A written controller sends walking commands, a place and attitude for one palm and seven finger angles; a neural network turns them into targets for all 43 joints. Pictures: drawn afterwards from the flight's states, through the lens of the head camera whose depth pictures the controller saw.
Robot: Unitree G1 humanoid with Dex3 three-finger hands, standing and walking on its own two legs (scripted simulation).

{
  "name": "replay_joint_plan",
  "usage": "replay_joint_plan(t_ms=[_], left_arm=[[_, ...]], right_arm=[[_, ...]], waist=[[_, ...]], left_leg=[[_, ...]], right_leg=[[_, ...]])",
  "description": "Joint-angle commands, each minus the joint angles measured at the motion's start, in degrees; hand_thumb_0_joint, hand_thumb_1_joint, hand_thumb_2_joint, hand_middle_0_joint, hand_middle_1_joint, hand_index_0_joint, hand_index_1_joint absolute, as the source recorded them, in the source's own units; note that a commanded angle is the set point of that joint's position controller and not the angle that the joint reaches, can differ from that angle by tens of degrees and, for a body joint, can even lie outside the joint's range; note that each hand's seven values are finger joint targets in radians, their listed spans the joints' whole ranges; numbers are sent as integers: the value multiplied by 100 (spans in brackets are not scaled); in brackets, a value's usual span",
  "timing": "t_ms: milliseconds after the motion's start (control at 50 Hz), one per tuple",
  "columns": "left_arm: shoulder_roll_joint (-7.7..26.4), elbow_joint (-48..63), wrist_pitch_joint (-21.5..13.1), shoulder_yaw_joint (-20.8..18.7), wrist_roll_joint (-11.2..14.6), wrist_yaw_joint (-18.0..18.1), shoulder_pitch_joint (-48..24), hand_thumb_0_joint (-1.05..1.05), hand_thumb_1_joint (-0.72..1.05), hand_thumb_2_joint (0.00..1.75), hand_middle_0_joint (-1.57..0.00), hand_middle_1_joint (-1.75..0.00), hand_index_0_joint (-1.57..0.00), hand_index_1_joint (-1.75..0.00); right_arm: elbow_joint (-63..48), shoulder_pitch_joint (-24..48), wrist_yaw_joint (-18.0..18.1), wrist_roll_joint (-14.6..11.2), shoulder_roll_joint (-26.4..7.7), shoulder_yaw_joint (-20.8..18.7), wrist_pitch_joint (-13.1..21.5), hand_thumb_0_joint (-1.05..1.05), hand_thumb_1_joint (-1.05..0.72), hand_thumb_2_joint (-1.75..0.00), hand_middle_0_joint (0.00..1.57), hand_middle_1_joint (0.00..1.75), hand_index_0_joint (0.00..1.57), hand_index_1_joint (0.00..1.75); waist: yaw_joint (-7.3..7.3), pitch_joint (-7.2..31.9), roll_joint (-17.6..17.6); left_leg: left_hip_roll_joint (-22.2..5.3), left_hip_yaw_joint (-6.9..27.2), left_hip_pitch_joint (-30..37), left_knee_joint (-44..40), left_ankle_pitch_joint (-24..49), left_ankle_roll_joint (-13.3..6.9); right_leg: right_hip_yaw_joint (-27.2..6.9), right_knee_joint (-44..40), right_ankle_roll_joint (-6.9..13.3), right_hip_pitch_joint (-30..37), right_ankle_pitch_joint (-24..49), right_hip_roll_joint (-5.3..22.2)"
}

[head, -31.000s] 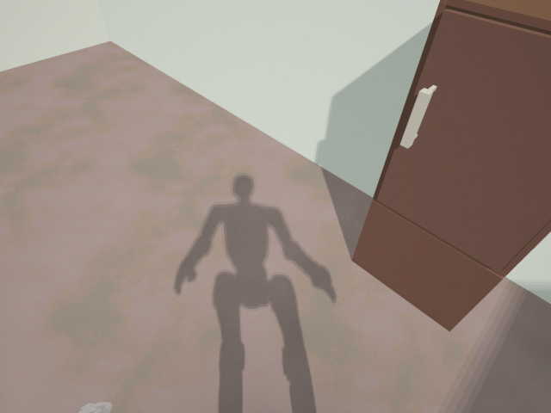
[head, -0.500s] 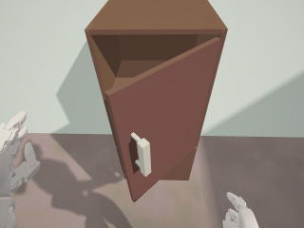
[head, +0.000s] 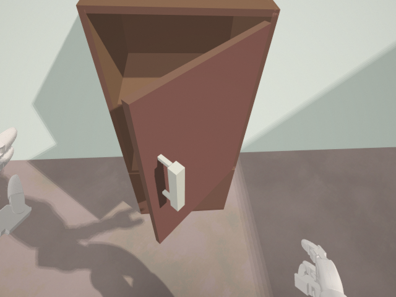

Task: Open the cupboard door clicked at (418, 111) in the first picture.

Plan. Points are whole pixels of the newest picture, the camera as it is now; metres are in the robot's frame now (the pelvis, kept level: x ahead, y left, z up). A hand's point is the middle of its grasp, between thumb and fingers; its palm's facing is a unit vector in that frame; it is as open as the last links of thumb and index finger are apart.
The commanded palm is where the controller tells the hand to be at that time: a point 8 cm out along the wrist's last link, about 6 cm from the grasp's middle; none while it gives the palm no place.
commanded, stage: step back with the hand held close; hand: left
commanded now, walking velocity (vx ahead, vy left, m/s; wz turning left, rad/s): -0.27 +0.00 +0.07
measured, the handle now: (170, 183) +0.35 +0.08 +0.01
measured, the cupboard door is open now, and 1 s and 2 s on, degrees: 44 44 44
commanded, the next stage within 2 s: stop stepping back and stand still in 0.66 s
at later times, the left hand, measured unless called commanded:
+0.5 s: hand out of the picture +0.06 +0.28 +0.16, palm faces +0.45 -0.77 -0.46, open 7.4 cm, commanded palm +0.01 +0.32 +0.18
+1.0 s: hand out of the picture -0.09 +0.29 +0.17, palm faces +0.36 -0.78 -0.51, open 7.4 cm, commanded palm -0.13 +0.33 +0.18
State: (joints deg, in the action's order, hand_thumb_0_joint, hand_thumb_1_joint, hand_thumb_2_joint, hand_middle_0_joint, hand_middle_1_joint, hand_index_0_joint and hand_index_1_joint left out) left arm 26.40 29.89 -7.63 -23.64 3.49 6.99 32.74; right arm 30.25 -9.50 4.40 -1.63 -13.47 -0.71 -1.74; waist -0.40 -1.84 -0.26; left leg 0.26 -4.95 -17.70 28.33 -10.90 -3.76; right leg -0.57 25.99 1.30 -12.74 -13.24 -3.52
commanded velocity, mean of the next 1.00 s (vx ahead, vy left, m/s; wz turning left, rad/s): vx -0.16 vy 0.00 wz -0.01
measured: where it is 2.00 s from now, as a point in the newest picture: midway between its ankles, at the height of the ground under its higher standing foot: outside the picture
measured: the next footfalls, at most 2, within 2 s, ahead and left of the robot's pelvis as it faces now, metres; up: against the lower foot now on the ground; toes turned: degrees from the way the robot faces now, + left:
left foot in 0.56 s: +0.01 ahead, +0.09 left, +0.00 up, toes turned +3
right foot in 0.94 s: -0.38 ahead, -0.06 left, +0.00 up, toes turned -3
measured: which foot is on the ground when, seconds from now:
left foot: down 0.00-0.44, up 0.46-0.54, down 0.56-0.94, up 0.96-1.00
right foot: down 0.00-0.60, up 0.62-0.92, down 0.94-1.00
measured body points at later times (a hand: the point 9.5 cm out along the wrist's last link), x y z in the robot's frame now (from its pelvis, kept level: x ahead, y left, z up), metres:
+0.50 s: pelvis -0.11 +0.01 -0.01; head -0.09 +0.03 +0.44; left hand +0.03 +0.32 +0.19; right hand +0.09 -0.19 -0.09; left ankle +0.02 +0.08 -0.73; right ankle -0.11 -0.11 -0.74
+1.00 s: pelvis -0.27 +0.03 -0.02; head -0.25 +0.07 +0.42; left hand -0.11 +0.33 +0.20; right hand -0.09 -0.19 -0.10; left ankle -0.08 +0.09 -0.72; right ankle -0.42 -0.06 -0.74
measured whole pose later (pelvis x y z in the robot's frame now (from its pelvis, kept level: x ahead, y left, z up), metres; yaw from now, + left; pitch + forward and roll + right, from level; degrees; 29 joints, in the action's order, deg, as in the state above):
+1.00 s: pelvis -0.27 +0.03 -0.02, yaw +0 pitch +2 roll -4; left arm 30.1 40.9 -10.0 -27.9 4.9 7.7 37.0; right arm 36.2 -9.5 2.3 0.6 -10.5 1.3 5.6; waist 1.7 -0.1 -0.7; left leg 0.3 -2.8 -38.0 37.6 -9.9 1.7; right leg 3.3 26.4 3.3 -0.9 -26.9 -5.8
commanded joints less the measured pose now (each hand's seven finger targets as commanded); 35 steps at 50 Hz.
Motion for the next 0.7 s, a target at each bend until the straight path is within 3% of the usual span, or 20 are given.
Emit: replay_joint_plan(t_ms=[0,100,160,200,240,280,320,360,400,440,460,480,500,540,560,580,600,620,640,680], left_arm=[[867,1159,-435,-856,14,169,234,0,90,90,-20,-30,-20,-30],[759,1047,-571,-874,-152,183,-112,0,90,90,-20,-30,-20,-30],[702,1026,-611,-884,-257,177,-404,0,90,90,-20,-30,-20,-30],[757,1180,-672,-899,-264,170,-530,0,90,90,-20,-30,-20,-30],[697,1251,-698,-815,-196,155,-487,0,90,90,-20,-30,-20,-30],[713,1331,-726,-811,-122,161,-441,0,90,90,-20,-30,-20,-30],[730,1475,-785,-722,-5,175,-388,0,90,90,-20,-30,-20,-30],[761,1444,-784,-690,17,195,-402,0,90,90,-20,-30,-20,-30],[827,1379,-760,-735,49,238,-276,0,90,90,-20,-30,-20,-30],[1001,1334,-748,-830,-15,287,-431,0,90,90,-20,-30,-20,-30],[1015,1280,-740,-820,-54,284,-503,0,90,90,-20,-30,-20,-30],[1071,1181,-724,-859,-64,294,-553,0,90,90,-20,-30,-20,-30],[988,1112,-689,-728,-67,272,-699,0,90,90,-20,-30,-20,-30],[1019,1037,-656,-739,-64,236,-962,0,90,90,-20,-30,-20,-30],[1020,975,-672,-757,-64,217,-1050,0,90,90,-20,-30,-20,-30],[975,617,-721,-708,-71,180,-825,0,90,90,-20,-30,-20,-30],[934,649,-746,-802,-52,157,-603,0,90,90,-20,-30,-20,-30],[866,819,-759,-794,-127,141,-691,0,90,90,-20,-30,-20,-30],[868,967,-774,-856,-111,143,-664,0,90,90,-20,-30,-20,-30],[878,1336,-752,-815,-38,143,-326,0,90,90,-20,-30,-20,-30]], right_arm=[[-915,479,27,51,-714,-245,363,0,-90,-90,20,30,20,30],[-936,449,52,90,-808,-243,573,0,-90,-90,20,30,20,30],[-905,375,52,114,-837,-285,684,0,-90,-90,20,30,20,30],[-880,345,39,142,-786,-293,763,0,-90,-90,20,30,20,30],[-811,319,-10,139,-742,-295,850,0,-90,-90,20,30,20,30],[-737,354,-28,155,-738,-283,920,0,-90,-90,20,30,20,30],[-630,360,-71,136,-645,-241,956,0,-90,-90,20,30,20,30],[-539,340,-88,74,-619,-294,947,0,-90,-90,20,30,20,30],[-410,268,-78,72,-572,-304,923,0,-90,-90,20,30,20,30],[-353,303,-70,120,-527,-264,874,0,-90,-90,20,30,20,30],[-357,322,-60,131,-507,-248,853,0,-90,-90,20,30,20,30],[-318,390,-26,159,-519,-247,828,0,-90,-90,20,30,20,30],[-331,434,5,160,-512,-192,789,0,-90,-90,20,30,20,30],[-353,568,83,138,-671,-168,768,0,-90,-90,20,30,20,30],[-370,543,85,118,-707,-178,796,0,-90,-90,20,30,20,30],[-374,650,78,125,-670,-202,865,0,-90,-90,20,30,20,30],[-417,566,48,232,-667,-227,926,0,-90,-90,20,30,20,30],[-419,563,8,290,-725,-251,962,0,-90,-90,20,30,20,30],[-428,501,-30,273,-683,-280,975,0,-90,-90,20,30,20,30],[-495,515,-91,213,-681,-323,1008,0,-90,-90,20,30,20,30]], waist=[[144,1021,706],[117,383,987],[131,339,956],[122,435,865],[111,525,653],[94,618,714],[71,930,487],[39,1297,-83],[-14,1331,-470],[-62,1005,-654],[-76,869,-627],[-113,773,-425],[-108,455,-203],[10,248,832],[59,346,1111],[77,374,1344],[149,619,1491],[133,627,1396],[123,624,1082],[189,1027,665]], left_leg=[[-784,1071,93,-593,1065,21],[-1216,1704,-2014,-1703,-2529,-281],[-1395,1875,-2724,-2034,-3407,-353],[-1372,1968,-2516,-2027,-3278,-343],[-1287,1849,-1757,-1892,-2808,-218],[-1150,1734,-1063,-1739,-2446,-60],[-851,1430,21,-1335,-1529,286],[-516,879,829,-470,-867,340],[-200,604,1392,832,-524,353],[-62,562,1096,1470,-439,376],[-59,593,830,1504,-398,380],[-86,624,676,1303,-222,406],[-180,759,497,708,154,405],[-654,1221,328,-569,1664,242],[-1036,1484,-20,-942,1941,69],[-1471,1957,-429,-1521,1153,-136],[-1850,2513,-905,-2075,-214,-322],[-2054,2707,-1613,-2419,-1788,-471],[-2012,2631,-1652,-2389,-2115,-536],[-1710,2012,-791,-2120,-1591,-398]], right_leg=[[-393,167,-142,454,1326,448],[-212,979,-194,1292,121,142],[-31,1589,-201,1677,-283,-39],[-18,1654,-171,1539,-457,-83],[2,1251,-85,987,-802,-71],[-108,658,-3,541,-899,-32],[-348,-143,147,-60,-767,167],[-720,-454,228,-653,-657,475],[-1288,-974,427,-1451,-416,1111],[-1564,-1094,538,-1639,652,1572],[-1489,-918,531,-1453,1394,1603],[-1427,-755,485,-1320,1827,1575],[-1209,-514,337,-1176,1969,1319],[-552,113,-160,-865,1293,314],[-320,676,-232,-307,626,-1],[-233,1369,-211,-30,-745,-136],[-332,2273,-197,278,-1460,-226],[-458,3135,-197,650,-1409,-280],[-472,3319,-167,552,-1300,-212],[-228,2999,-138,193,-1286,-155]])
